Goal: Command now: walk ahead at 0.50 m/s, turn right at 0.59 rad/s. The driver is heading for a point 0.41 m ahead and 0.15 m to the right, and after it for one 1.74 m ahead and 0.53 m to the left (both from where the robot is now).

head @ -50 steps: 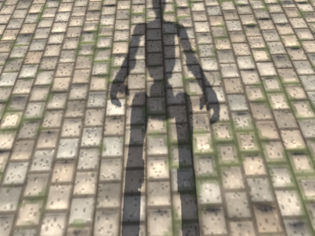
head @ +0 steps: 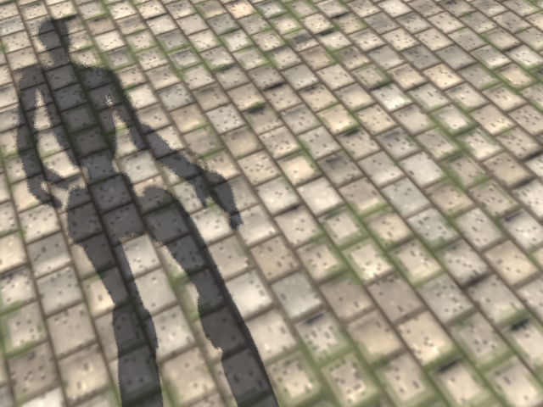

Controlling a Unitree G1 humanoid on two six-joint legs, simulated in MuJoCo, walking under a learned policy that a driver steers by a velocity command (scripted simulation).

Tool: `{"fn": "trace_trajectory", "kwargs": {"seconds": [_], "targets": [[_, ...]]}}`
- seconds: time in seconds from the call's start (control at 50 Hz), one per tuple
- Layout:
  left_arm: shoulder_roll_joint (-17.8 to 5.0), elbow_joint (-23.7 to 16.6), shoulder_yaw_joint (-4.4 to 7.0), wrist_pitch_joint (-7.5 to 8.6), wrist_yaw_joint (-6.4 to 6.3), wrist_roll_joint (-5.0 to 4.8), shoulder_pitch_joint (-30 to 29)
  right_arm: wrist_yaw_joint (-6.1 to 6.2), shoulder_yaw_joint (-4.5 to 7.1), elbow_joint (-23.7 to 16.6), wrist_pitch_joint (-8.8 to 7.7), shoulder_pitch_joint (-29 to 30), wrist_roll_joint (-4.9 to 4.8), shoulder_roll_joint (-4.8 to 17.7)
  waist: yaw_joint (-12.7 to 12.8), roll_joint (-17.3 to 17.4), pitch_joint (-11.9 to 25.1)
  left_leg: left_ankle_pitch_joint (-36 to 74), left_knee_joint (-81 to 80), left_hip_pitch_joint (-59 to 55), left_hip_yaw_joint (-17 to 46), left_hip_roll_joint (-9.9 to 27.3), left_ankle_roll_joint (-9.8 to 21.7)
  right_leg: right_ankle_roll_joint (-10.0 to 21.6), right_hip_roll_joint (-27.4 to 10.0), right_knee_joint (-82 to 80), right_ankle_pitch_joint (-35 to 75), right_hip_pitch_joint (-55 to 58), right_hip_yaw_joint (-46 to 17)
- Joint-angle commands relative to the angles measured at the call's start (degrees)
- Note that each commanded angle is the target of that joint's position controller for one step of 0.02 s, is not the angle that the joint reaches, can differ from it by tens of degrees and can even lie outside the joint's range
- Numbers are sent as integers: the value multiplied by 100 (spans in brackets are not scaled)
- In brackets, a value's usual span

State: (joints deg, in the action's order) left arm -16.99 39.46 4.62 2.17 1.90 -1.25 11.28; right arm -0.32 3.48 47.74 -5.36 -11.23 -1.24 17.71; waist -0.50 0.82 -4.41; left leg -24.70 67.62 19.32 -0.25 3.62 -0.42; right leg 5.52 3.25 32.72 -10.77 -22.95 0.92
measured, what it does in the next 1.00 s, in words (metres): walks ahead: left foot, then right foot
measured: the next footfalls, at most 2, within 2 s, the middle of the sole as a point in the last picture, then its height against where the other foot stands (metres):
left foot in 0.38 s outside the picture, level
right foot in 0.84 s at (369, 344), level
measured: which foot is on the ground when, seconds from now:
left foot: up 0.00-0.36, down 0.38-0.84, up 0.86-1.00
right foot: down 0.00-0.40, up 0.42-0.82, down 0.84-1.00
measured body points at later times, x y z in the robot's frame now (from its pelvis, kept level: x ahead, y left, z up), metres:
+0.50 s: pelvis +0.30 +0.03 +0.00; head +0.32 +0.02 +0.45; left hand +0.43 +0.29 -0.11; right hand +0.39 -0.27 -0.09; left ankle +0.39 +0.11 -0.73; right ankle +0.14 -0.06 -0.64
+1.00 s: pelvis +0.54 -0.07 +0.01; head +0.55 -0.09 +0.46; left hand +0.68 +0.19 -0.08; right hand +0.61 -0.37 -0.11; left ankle +0.52 +0.07 -0.64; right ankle +0.54 -0.18 -0.73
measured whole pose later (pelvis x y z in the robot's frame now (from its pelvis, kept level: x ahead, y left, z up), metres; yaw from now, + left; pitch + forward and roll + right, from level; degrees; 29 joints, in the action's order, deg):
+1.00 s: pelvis +0.54 -0.07 +0.01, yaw -2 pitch +1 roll -1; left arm -14.4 42.1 2.8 5.4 0.4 0.6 12.1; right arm 0.1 4.1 43.4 -1.9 -17.9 -1.7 18.5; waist 0.0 3.1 -0.1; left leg -19.0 64.0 29.2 3.1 2.3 0.0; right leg 1.2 0.7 23.0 -11.3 -12.9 2.5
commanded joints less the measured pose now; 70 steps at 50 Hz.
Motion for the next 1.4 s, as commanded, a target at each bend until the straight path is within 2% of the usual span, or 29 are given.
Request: {"fn": "trace_trajectory", "kwargs": {"seconds": [0.02, 0.08, 0.18, 0.28, 0.34, 0.38, 0.4, 0.42, 0.44, 0.46, 0.5, 0.56, 0.64, 0.74, 0.78, 0.82, 0.84, 0.86, 0.88, 0.9, 0.96, 1.12, 1.24, 1.28, 1.32, 1.34, 1.36, 1.38, 1.4], "targets": [[-656, -365, 154, 143, -70, 92, 254, 12, 162, -537, -216, 223, 121, 728, 50, -369, 794, 734, -221, 1855, 515, 389, 75, 1094, -1443, -1884, 479, 1980, -2437], [-758, -356, 171, 180, -167, 67, 303, 4, 148, -573, -47, 256, 200, 552, -41, -291, 665, 1141, -919, 1612, 363, 286, -185, 1147, -1254, -2071, 1319, 1409, -1980], [-885, -166, 208, 137, -303, 30, 723, -35, 34, -898, -29, 1276, 172, 264, 311, -462, 332, 2780, -2975, 1404, 311, -94, -381, 801, -851, -2038, 929, 1022, -1533], [-847, 66, 213, 77, -329, -26, 1108, -149, 57, -1143, -127, 1763, 88, 409, 482, -536, 262, 2969, -3867, 1114, 472, -289, -218, 640, -1053, -1553, 561, 1428, -2049], [-854, 93, 231, -4, -369, -8, 1048, -168, 133, -1098, -203, 1436, 81, 581, 283, -767, 340, 2217, -4023, 720, 465, -342, -3, 529, -1191, -1019, 969, 1789, -2442], [-571, 1, 123, -25, -334, 28, 876, -105, 279, -858, -263, 310, 170, 846, -293, -694, 1067, 2243, -4194, -1078, 494, -118, 366, 245, -718, 248, 1533, 1449, -2180], [-258, -77, -15, -12, -332, 173, 1008, -74, 335, -750, -248, -664, 232, 1159, -586, 13, 2018, 2030, -4022, -2613, 1511, 851, 699, 10, -322, 1854, 389, 728, -1590], [26, -68, -83, 56, -317, -65, 2050, -155, 434, -404, -177, -1090, 251, 1472, -72, 2184, 2449, 611, -4814, -4076, 4449, 1888, 1677, -375, 394, 3564, -2300, -1310, -1167], [-541, 136, -21, 85, -327, -109, 1905, -193, 296, -493, -170, -946, 60, 863, -239, 1334, 1925, -612, -5125, -3813, 4751, 1787, 1579, -415, 7, 4177, -2157, -1909, -1434], [-788, 36, 37, 99, -301, -69, 1135, -171, 211, -541, -133, -633, 37, 546, -382, 716, 1170, -426, -5173, -3098, 3808, 1531, 1394, -422, -164, 4253, -1660, -2066, -1268], [-694, -196, 30, 190, -295, 124, 324, -160, 146, -589, -50, -183, 130, 486, -196, 137, 473, 931, -5338, -1835, 2795, 1103, 1374, -412, -576, 3706, -1039, -1873, -822], [-370, -258, -35, 272, -246, 160, 342, -127, 87, -555, -51, -257, 100, 406, 27, 469, 569, 2201, -5513, -1371, 2223, 759, 1447, -490, -747, 2738, -938, -1341, -628], [-81, -460, -197, 333, -183, 171, -394, -6, 216, -490, 29, -470, -13, 825, -131, 441, 489, 2377, -5692, -809, 1671, 602, 1422, -695, -605, 952, -106, -767, -378], [-309, -580, -148, 416, -88, 61, -1023, 44, 232, -387, 176, -970, -68, 860, -291, 485, 436, 1944, -5447, -656, 1760, 583, 1149, -758, -314, -210, 949, 86, -435], [-449, -556, -78, 451, -96, 40, -905, 69, 236, -395, 216, -989, -71, 865, -107, 527, 461, 1603, -5167, -618, 1945, 602, 980, -645, -332, -552, 901, 621, -458], [-699, -370, 64, 462, -172, 84, -145, 76, 151, -455, 218, -946, -15, 590, 336, 483, 755, 1562, -4297, -211, 1805, 216, 684, -395, -576, -789, 562, 1858, -545], [-1066, -265, 168, 454, -235, 172, 748, 63, 16, -597, 188, -877, 81, 188, 733, -219, 1432, 830, -2637, 475, 1297, -189, 431, -35, -1600, -833, 115, 3088, -1511], [-1499, -105, 278, 334, -212, 200, 1110, 74, -79, -845, 109, -1439, -49, -86, 489, -1938, 2000, -869, -1027, 2036, 602, -672, 221, 742, -2754, -1388, -1244, 4160, -3724], [-1054, -85, 187, 331, -175, 150, 1019, 101, 50, -744, 115, -1348, -140, 461, 561, -1450, 1521, -773, -137, 2666, 771, -324, 163, 792, -2692, -1679, -2222, 3793, -4153], [-750, -97, 95, 346, -174, 116, 800, 96, 133, -774, 145, -978, -123, 690, 570, -1049, 945, -268, 141, 2828, 793, -164, 166, 613, -2462, -1724, -1891, 3294, -3396], [-332, -42, -38, 368, -153, 201, 105, 47, 162, -831, 266, -710, -39, 478, 188, -842, 375, 639, -146, 2344, 697, 245, 49, 417, -1879, -2067, -142, 2105, -1801], [-721, 315, 114, 420, -216, 160, 147, -151, 29, -1273, 341, 172, -8, 98, 258, -412, 183, 2348, -1948, 2078, 374, 288, -63, 449, -1712, -2454, 1467, 1857, -10], [-1051, 610, 208, 266, -234, 10, 597, -331, 12, -1732, 337, 1071, -10, 177, 459, -348, -43, 2185, -3043, 1875, -115, 68, 312, 211, -1936, -2107, 2199, 2575, 596], [-1233, 621, 258, 192, -267, -28, 595, -347, 103, -1786, 368, 885, 18, 361, 234, -546, 230, 1600, -3121, 1268, -446, -283, 548, 85, -1933, -1394, 4066, 2789, 826], [-1275, 598, 255, 119, -313, -57, 542, -273, 372, -1485, 420, -459, 7, 808, -566, -498, 1008, 1697, -3500, -708, -624, -758, 911, -152, -1702, 516, 4996, 2303, 1109], [-1035, 514, 150, 150, -329, 84, 667, -146, 552, -1271, 494, -1382, -21, 1234, -932, 63, 1537, 1787, -3568, -2505, 395, -203, 1219, -398, -1473, 2243, 3205, 885, 1108], [-214, 173, -128, 297, -219, 282, 1249, -122, 592, -1349, 435, -1077, -56, 1840, -137, 1568, 2099, 763, -4158, -4255, 3752, 1295, 2316, -716, -286, 4230, -2202, -1644, 537], [-739, 144, -51, 493, -138, 93, 593, -146, 445, -1503, 360, -1295, -26, 1306, -660, 821, 2662, -3, -4934, -4375, 4714, 1532, 2366, -631, -309, 4721, -2289, -2173, -657], [-962, -50, 12, 578, -106, -105, 34, -166, 356, -1413, 281, -1114, 31, 1047, -690, 557, 1754, 406, -5079, -3742, 3902, 1367, 2073, -530, -531, 4578, -1710, -2543, -628]]}}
